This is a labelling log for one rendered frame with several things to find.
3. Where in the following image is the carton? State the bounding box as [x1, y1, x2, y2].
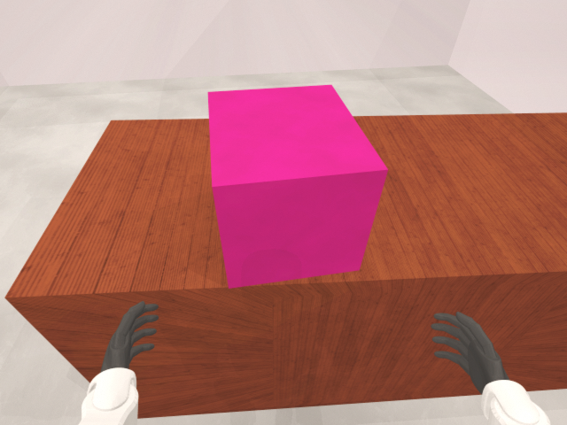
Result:
[208, 85, 388, 289]

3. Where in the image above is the robot left hand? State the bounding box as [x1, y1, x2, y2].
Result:
[100, 301, 159, 373]

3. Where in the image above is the robot left forearm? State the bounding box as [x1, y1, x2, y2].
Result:
[78, 367, 138, 425]

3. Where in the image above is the robot right hand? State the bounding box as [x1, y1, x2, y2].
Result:
[431, 312, 509, 394]

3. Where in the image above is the robot right forearm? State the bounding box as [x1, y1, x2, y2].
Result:
[481, 380, 550, 425]

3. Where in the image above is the pedestal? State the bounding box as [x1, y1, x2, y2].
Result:
[5, 112, 567, 419]

